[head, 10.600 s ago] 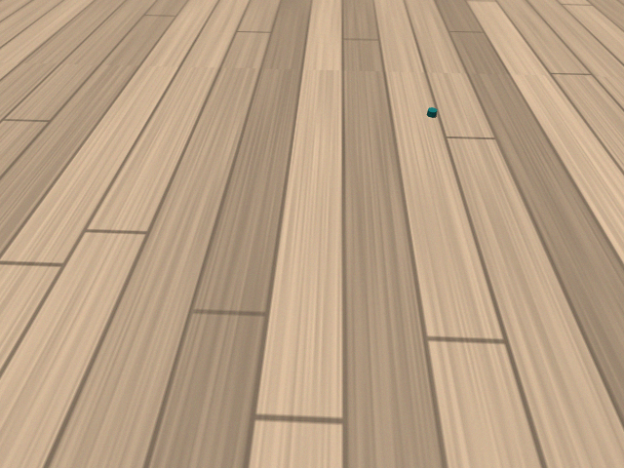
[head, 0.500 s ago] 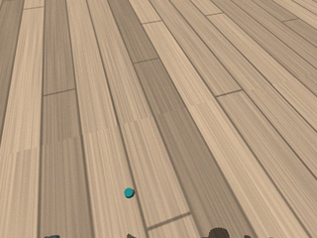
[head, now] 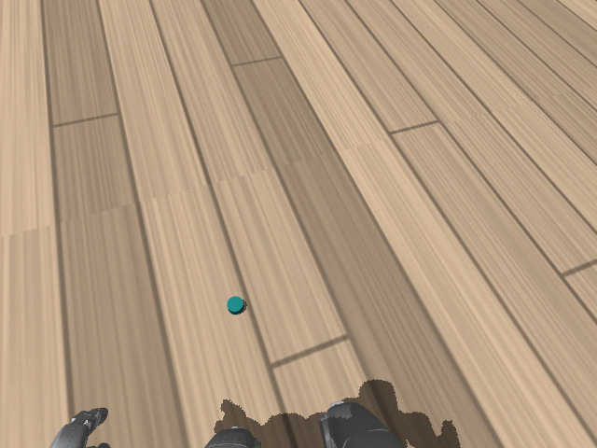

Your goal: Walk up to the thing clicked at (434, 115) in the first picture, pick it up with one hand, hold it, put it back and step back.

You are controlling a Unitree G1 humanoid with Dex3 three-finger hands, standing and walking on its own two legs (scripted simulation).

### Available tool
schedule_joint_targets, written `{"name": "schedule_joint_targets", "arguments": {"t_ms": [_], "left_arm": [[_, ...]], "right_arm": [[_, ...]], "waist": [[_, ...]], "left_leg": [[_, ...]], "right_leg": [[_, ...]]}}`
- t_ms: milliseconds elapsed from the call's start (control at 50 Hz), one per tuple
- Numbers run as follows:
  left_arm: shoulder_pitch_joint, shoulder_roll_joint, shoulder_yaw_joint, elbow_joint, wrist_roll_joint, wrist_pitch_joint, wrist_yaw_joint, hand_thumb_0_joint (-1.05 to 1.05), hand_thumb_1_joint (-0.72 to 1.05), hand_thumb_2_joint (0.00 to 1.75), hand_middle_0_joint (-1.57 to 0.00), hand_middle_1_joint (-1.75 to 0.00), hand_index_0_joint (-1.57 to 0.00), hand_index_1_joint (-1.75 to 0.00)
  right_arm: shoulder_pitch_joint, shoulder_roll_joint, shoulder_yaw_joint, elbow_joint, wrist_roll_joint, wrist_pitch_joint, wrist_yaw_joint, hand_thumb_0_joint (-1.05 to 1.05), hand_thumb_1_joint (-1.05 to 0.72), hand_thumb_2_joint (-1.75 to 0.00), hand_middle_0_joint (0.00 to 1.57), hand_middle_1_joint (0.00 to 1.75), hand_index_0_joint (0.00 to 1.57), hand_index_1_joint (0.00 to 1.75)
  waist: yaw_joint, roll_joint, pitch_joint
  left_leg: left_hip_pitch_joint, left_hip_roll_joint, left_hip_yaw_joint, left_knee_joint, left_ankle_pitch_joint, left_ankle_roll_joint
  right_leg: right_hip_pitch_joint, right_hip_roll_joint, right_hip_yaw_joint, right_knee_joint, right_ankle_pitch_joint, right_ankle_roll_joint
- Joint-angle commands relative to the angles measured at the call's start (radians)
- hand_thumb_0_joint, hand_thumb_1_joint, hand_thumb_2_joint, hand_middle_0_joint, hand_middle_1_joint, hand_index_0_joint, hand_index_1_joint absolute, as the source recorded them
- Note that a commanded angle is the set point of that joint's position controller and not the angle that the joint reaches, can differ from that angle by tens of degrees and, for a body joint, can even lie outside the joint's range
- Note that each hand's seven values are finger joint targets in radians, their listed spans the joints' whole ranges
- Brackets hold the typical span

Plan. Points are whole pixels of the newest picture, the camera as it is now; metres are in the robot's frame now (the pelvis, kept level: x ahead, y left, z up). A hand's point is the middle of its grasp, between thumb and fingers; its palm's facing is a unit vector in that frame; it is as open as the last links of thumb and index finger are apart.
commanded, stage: walk up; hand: left
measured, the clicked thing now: (235, 305) +0.53 +0.18 -0.75
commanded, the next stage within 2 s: stand in 1.54 s
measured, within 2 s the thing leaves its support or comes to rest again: neither
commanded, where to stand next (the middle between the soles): +0.14 -0.05 m, yaw -2 degrees
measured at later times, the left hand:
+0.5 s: hand out of the picture +0.01 +0.25 -0.16, palm faces +0.00 -0.93 -0.38, open 7.4 cm
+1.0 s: hand out of the picture -0.17 +0.21 -0.14, palm faces -0.02 -0.92 -0.39, open 7.4 cm
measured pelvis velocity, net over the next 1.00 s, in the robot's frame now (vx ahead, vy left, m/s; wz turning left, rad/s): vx -0.21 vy -0.05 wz -0.04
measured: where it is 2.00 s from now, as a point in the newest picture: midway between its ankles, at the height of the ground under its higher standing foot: outside the picture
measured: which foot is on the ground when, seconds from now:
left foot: down 0.00-0.16, up 0.18-0.44, down 0.46-0.84, up 0.86-1.00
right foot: up 0.00-0.12, down 0.14-0.48, up 0.50-0.78, down 0.80-1.00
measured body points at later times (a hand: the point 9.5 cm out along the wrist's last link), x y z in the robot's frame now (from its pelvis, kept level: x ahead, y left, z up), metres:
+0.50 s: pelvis -0.13 -0.01 -0.02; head -0.06 +0.00 +0.43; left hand +0.01 +0.30 -0.13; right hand -0.02 -0.33 -0.13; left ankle -0.13 +0.09 -0.73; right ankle -0.07 -0.14 -0.72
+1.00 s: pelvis -0.21 -0.05 +0.00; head -0.20 -0.07 +0.45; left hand -0.17 +0.26 -0.11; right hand -0.16 -0.38 -0.13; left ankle -0.17 +0.09 -0.71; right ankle -0.25 -0.17 -0.73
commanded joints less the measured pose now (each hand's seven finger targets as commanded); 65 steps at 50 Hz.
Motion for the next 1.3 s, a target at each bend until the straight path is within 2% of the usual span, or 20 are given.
{"name": "schedule_joint_targets", "arguments": {"t_ms": [0,100,120,160,240,360,420,460,480,540,680,760,780,820,880,1020,1080,1120,1220,1280], "left_arm": [[0.007,0.164,0.059,-0.107,0.004,-0.035,0.006,0.0,0.9,0.9,-0.2,-0.3,-0.2,-0.3],[0.152,0.146,0.069,-0.051,0.013,-0.052,-0.006,0.0,0.9,0.9,-0.2,-0.3,-0.2,-0.3],[0.145,0.198,0.083,-0.061,0.023,-0.06,-0.004,0.0,0.9,0.9,-0.2,-0.3,-0.2,-0.3],[0.08,0.334,0.105,-0.102,0.018,-0.066,-0.007,0.0,0.9,0.9,-0.2,-0.3,-0.2,-0.3],[-0.01,0.219,0.078,-0.149,0.017,-0.059,0.007,0.0,0.9,0.9,-0.2,-0.3,-0.2,-0.3],[0.057,0.211,0.073,-0.181,0.02,-0.042,0.016,0.0,0.9,0.9,-0.2,-0.3,-0.2,-0.3],[0.029,0.206,0.059,-0.192,0.001,-0.025,0.004,0.0,0.9,0.9,-0.2,-0.3,-0.2,-0.3],[0.011,0.167,0.055,-0.208,-0.009,-0.024,0.011,0.0,0.9,0.9,-0.2,-0.3,-0.2,-0.3],[-0.022,0.2,0.074,-0.191,0.008,-0.02,0.021,0.0,0.9,0.9,-0.2,-0.3,-0.2,-0.3],[0.095,0.186,0.076,-0.122,-0.009,-0.018,0.01,0.0,0.9,0.9,-0.2,-0.3,-0.2,-0.3],[0.089,0.181,0.055,-0.08,0.003,-0.068,-0.029,0.0,0.9,0.9,-0.2,-0.3,-0.2,-0.3],[0.257,0.16,0.067,0.042,0.005,-0.094,-0.023,0.0,0.9,0.9,-0.2,-0.3,-0.2,-0.3],[0.28,0.193,0.078,0.057,0.016,-0.103,-0.017,0.0,0.9,0.9,-0.2,-0.3,-0.2,-0.3],[0.164,0.345,0.102,-0.007,0.032,-0.113,-0.011,0.0,0.9,0.9,-0.2,-0.3,-0.2,-0.3],[0.034,0.225,0.071,-0.025,0.018,-0.133,-0.005,0.0,0.9,0.9,-0.2,-0.3,-0.2,-0.3],[0.096,0.227,0.06,-0.009,-0.002,-0.125,-0.008,0.0,0.9,0.9,-0.2,-0.3,-0.2,-0.3],[0.076,0.152,0.022,-0.026,-0.02,-0.111,-0.011,0.0,0.9,0.9,-0.2,-0.3,-0.2,-0.3],[0.078,0.167,0.031,0.011,-0.024,-0.101,-0.005,0.0,0.9,0.9,-0.2,-0.3,-0.2,-0.3],[0.107,0.208,0.036,0.068,-0.006,-0.134,-0.008,0.0,0.9,0.9,-0.2,-0.3,-0.2,-0.3],[0.021,0.218,0.03,0.06,-0.005,-0.135,-0.01,0.0,0.9,0.9,-0.2,-0.3,-0.2,-0.3]], "right_arm": [[0.027,-0.304,-0.085,-0.1,-0.001,-0.028,-0.028,0.0,-0.9,-0.9,0.2,0.3,0.2,0.3],[-0.059,-0.298,-0.068,-0.141,0.012,-0.004,-0.009,0.0,-0.9,-0.9,0.2,0.3,0.2,0.3],[-0.046,-0.259,-0.054,-0.146,0.017,-0.003,-0.007,0.0,-0.9,-0.9,0.2,0.3,0.2,0.3],[-0.093,-0.227,-0.053,-0.153,0.03,0.004,-0.026,0.0,-0.9,-0.9,0.2,0.3,0.2,0.3],[0.003,-0.243,-0.044,-0.106,0.041,-0.005,-0.024,0.0,-0.9,-0.9,0.2,0.3,0.2,0.3],[0.021,-0.225,-0.04,-0.123,0.009,-0.024,-0.016,0.0,-0.9,-0.9,0.2,0.3,0.2,0.3],[0.092,-0.234,-0.057,-0.097,-0.006,-0.036,-0.01,0.0,-0.9,-0.9,0.2,0.3,0.2,0.3],[0.015,-0.418,-0.095,-0.134,-0.013,-0.037,0.003,0.0,-0.9,-0.9,0.2,0.3,0.2,0.3],[0.016,-0.427,-0.104,-0.138,-0.015,-0.04,0.002,0.0,-0.9,-0.9,0.2,0.3,0.2,0.3],[-0.082,-0.299,-0.07,-0.143,-0.015,-0.049,-0.016,0.0,-0.9,-0.9,0.2,0.3,0.2,0.3],[-0.005,-0.288,-0.072,-0.133,-0.023,-0.056,0.012,0.0,-0.9,-0.9,0.2,0.3,0.2,0.3],[-0.047,-0.306,-0.073,-0.136,-0.021,-0.024,0.025,0.0,-0.9,-0.9,0.2,0.3,0.2,0.3],[-0.025,-0.251,-0.058,-0.138,-0.016,-0.021,0.025,0.0,-0.9,-0.9,0.2,0.3,0.2,0.3],[-0.085,-0.216,-0.048,-0.151,0.002,-0.025,0.013,0.0,-0.9,-0.9,0.2,0.3,0.2,0.3],[-0.006,-0.223,-0.047,-0.074,0.024,-0.045,0.021,0.0,-0.9,-0.9,0.2,0.3,0.2,0.3],[-0.003,-0.196,-0.041,-0.037,0.005,-0.069,0.03,0.0,-0.9,-0.9,0.2,0.3,0.2,0.3],[0.066,-0.256,-0.063,-0.004,-0.003,-0.084,0.022,0.0,-0.9,-0.9,0.2,0.3,0.2,0.3],[0.007,-0.306,-0.066,-0.015,0.005,-0.083,0.027,0.0,-0.9,-0.9,0.2,0.3,0.2,0.3],[-0.084,-0.203,-0.023,-0.011,0.017,-0.075,0.03,0.0,-0.9,-0.9,0.2,0.3,0.2,0.3],[-0.055,-0.204,-0.024,0.028,0.01,-0.077,0.03,0.0,-0.9,-0.9,0.2,0.3,0.2,0.3]], "waist": [[-0.019,0.16,-0.275],[0.049,0.175,-0.326],[0.042,0.092,-0.314],[0.074,-0.229,-0.253],[0.014,-0.123,-0.213],[0.051,-0.168,-0.26],[0.006,-0.088,-0.29],[-0.006,0.275,-0.285],[-0.033,0.233,-0.262],[0.068,0.113,-0.221],[-0.03,0.23,-0.237],[0.058,0.221,-0.198],[0.058,0.103,-0.197],[0.086,-0.129,-0.117],[0.009,-0.051,-0.08],[0.037,-0.14,-0.146],[-0.002,0.052,-0.246],[0.026,0.127,-0.242],[0.056,0.075,-0.21],[0.011,0.035,-0.184]], "left_leg": [[0.314,0.275,-0.258,-0.061,0.707,0.222],[0.109,0.193,-0.155,0.061,0.484,0.128],[-0.039,0.138,-0.147,0.106,0.3,0.066],[-0.159,-0.092,-0.102,0.528,-0.365,-0.013],[-0.184,-0.115,-0.153,0.626,-0.233,-0.031],[-0.138,-0.044,-0.044,0.15,-0.207,-0.033],[0.079,-0.026,-0.034,-0.201,0.148,-0.001],[0.071,0.392,-0.535,-0.274,0.453,0.237],[-0.02,0.442,-0.622,-0.291,0.434,0.306],[0.06,0.255,-0.279,-0.202,0.449,0.187],[0.149,0.197,-0.231,-0.272,-0.161,0.182],[-0.069,0.155,-0.152,-0.174,-0.197,0.122],[-0.17,0.109,-0.121,-0.036,-0.213,0.071],[-0.223,-0.034,-0.16,0.23,-0.269,-0.032],[-0.195,-0.043,-0.162,0.264,-0.115,-0.038],[0.004,-0.041,-0.004,-0.079,-0.027,-0.018],[0.255,0.119,-0.267,-0.225,0.227,0.062],[0.069,0.264,-0.436,-0.297,0.017,0.197],[-0.06,0.049,-0.157,-0.142,0.111,0.01],[0.042,0.022,-0.106,-0.147,0.122,-0.001]], "right_leg": [[-0.038,-0.068,-0.001,-0.227,0.005,0.003],[0.288,-0.08,-0.117,-0.739,0.328,-0.05],[0.37,-0.166,0.025,-0.722,0.469,-0.075],[0.181,-0.507,0.415,-0.767,0.764,-0.348],[0.204,-0.334,0.117,-0.651,0.854,-0.259],[0.369,-0.333,0.111,-0.579,0.835,-0.233],[0.234,-0.272,0.075,-0.457,0.623,-0.146],[0.0,-0.013,-0.054,-0.126,-0.1,-0.044],[0.03,-0.008,0.072,0.061,-0.157,-0.04],[-0.061,-0.004,0.108,0.176,0.013,-0.043],[0.071,-0.074,-0.06,-0.36,-0.007,0.008],[0.367,-0.062,-0.157,-0.779,0.147,-0.056],[0.435,-0.111,-0.036,-0.831,0.119,-0.076],[0.115,-0.485,0.468,-0.969,-0.253,-0.252],[0.209,-0.344,0.188,-0.865,0.206,-0.191],[0.291,-0.322,0.033,-0.716,0.605,-0.16],[0.121,-0.193,-0.069,-0.542,0.443,-0.059],[0.23,-0.12,-0.117,-0.479,0.007,-0.055],[0.367,-0.235,0.06,-0.807,0.21,-0.103],[0.276,-0.282,0.061,-0.794,0.286,-0.126]]}}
